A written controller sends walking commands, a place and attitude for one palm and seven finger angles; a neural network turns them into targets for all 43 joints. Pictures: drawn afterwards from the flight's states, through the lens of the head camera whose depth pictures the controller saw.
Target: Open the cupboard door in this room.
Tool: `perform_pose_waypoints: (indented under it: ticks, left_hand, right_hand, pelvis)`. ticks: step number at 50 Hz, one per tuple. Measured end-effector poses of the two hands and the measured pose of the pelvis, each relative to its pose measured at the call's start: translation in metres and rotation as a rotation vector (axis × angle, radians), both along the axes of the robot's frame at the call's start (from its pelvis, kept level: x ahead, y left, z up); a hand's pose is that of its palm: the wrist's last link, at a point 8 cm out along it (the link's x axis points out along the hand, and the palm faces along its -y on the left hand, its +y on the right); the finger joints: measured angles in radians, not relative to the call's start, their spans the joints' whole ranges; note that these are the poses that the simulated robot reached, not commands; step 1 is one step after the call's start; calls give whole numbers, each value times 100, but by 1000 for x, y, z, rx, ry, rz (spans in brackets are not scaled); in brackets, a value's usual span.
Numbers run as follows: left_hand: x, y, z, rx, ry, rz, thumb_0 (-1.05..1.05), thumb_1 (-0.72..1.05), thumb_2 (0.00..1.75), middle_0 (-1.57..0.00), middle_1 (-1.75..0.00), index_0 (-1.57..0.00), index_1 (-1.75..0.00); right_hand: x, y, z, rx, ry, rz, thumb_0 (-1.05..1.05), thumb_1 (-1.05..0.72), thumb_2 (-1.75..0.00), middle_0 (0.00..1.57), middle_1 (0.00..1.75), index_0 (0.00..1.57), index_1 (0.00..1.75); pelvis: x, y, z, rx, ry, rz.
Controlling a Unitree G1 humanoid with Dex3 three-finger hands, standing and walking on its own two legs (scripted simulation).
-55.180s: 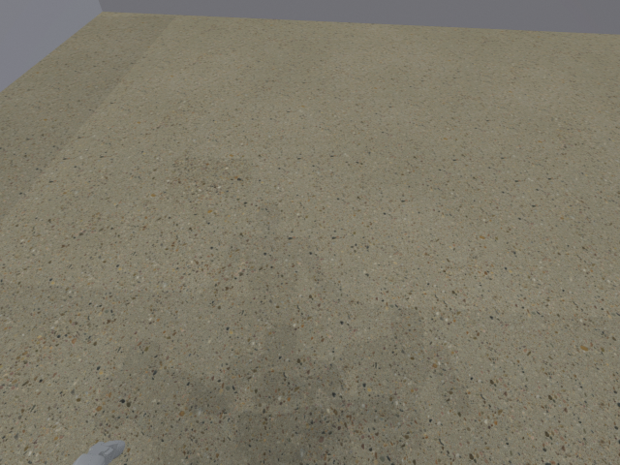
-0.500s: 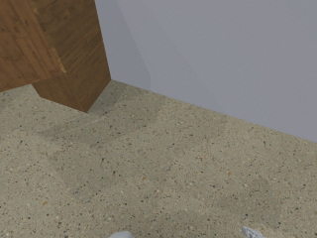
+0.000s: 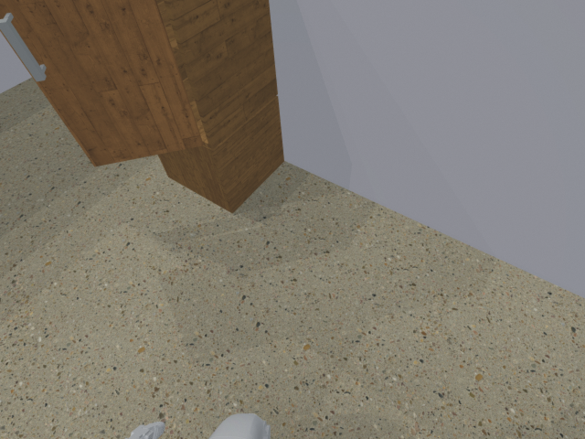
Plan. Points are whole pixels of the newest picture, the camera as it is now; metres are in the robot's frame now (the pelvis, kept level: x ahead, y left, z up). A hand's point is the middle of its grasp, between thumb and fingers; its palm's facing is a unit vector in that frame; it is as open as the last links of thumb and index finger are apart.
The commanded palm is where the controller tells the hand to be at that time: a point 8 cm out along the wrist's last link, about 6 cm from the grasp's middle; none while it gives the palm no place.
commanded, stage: turn to face it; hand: left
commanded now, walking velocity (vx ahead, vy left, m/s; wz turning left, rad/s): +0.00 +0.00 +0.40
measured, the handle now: (25, 47) +0.94 +0.69 +0.06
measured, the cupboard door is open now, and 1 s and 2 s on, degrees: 49 49 49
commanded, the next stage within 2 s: take the last steps up to it in 0.22 s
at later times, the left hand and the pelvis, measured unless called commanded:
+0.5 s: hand out of the picture +0.04 +0.24 -0.16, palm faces +0.23 -0.95 -0.23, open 7.4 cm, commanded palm none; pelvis +0.02 +0.02 +0.00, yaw +11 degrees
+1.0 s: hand out of the picture +0.02 +0.29 -0.20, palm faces +0.39 -0.90 -0.19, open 7.4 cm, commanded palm none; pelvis +0.13 +0.13 -0.02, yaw +19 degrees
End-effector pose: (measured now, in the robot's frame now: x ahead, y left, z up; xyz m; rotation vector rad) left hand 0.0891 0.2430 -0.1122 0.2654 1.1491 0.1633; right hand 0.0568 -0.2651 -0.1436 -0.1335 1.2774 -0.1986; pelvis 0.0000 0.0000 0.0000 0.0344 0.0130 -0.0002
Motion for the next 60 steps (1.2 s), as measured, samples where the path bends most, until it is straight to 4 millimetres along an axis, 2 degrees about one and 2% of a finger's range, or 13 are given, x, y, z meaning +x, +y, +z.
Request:
perform_pose_waypoints:
  ticks: [6, 11, 15, 23, 29, 33, 40, 44, 47, 49, 51, 54, 60]
  left_hand:
    - [-39, -5, -14, -58, 62, 103, 0, 91, 90, -21, -30, -20, -30]
    - [-78, 14, -40, -95, 133, 204, 0, 91, 90, -21, -30, -20, -30]
    - [-96, 31, -48, -92, 202, 258, 0, 91, 90, -21, -30, -20, -30]
    - [-76, 41, -26, -80, 131, 280, 1, 91, 90, -20, -30, -20, -30]
    - [-47, 33, -21, -53, 23, 268, 0, 91, 90, -20, -30, -20, -30]
    - [-55, 25, -18, -55, 19, 330, 0, 91, 90, -20, -30, -20, -30]
    - [-85, 22, -19, -123, 192, 404, 0, 91, 90, -21, -30, -20, -30]
    - [-98, 39, -30, -161, 268, 466, 0, 91, 90, -21, -30, -20, -30]
    - [-102, 63, -48, -182, 324, 505, 0, 90, 90, -21, -30, -20, -30]
    - [-94, 83, -53, -179, 350, 509, 0, 91, 90, -21, -30, -20, -30]
    - [-72, 105, -51, -160, 331, 496, 1, 91, 90, -21, -30, -20, -30]
    - [-23, 136, -41, -131, 238, 463, 1, 91, 90, -20, -30, -20, -30]
    - [90, 179, -16, -88, 26, 387, 0, 91, 90, -20, -30, -20, -30]
  right_hand:
    - [40, 10, 11, -19, -7, 111, 0, -91, -90, 20, 30, 19, 30]
    - [84, 38, 12, -51, -79, 214, 0, -91, -90, 20, 30, 19, 30]
    - [101, 60, 19, -64, -123, 266, 0, -91, -90, 20, 30, 20, 30]
    - [92, 76, 20, -29, -88, 296, 0, -91, -90, 20, 30, 20, 30]
    - [75, 62, -6, 20, -5, 270, 0, -90, -90, 21, 30, 20, 30]
    - [80, 56, -11, 15, 71, 299, 0, -91, -90, 20, 30, 20, 30]
    - [138, 82, 12, 0, 42, 330, 1, -91, -90, 20, 30, 19, 30]
    - [185, 121, 11, -15, 15, 408, 1, -91, -90, 20, 30, 19, 30]
    - [221, 159, 1, -32, -47, 459, 0, -91, -90, 20, 30, 19, 30]
    - [235, 180, 0, -37, -85, 461, 0, -91, -90, 20, 30, 19, 30]
    - [240, 197, 4, -27, -99, 452, 0, -91, -90, 20, 30, 19, 30]
    - [237, 217, 8, -6, -81, 429, 0, -91, -90, 20, 30, 20, 30]
    - [227, 224, 7, 9, 11, 369, 0, -93, -90, 20, 30, 20, 30]
  pelvis:
    - [7, 1, 2, 3, 3, 73]
    - [13, 17, -11, -27, 2, 120]
    - [14, 24, -11, -24, 0, 140]
    - [20, 27, 2, -54, 2, 179]
    - [36, 16, -9, -24, 0, 212]
    - [49, 22, -8, -35, -21, 255]
    - [83, 51, 5, -6, 6, 293]
    - [105, 82, -2, -11, 14, 323]
    - [122, 112, -19, -27, 12, 340]
    - [130, 126, -22, -23, 3, 341]
    - [140, 135, -17, -22, -2, 331]
    - [156, 149, -7, -22, -6, 324]
    - [193, 172, 3, -4, -11, 316]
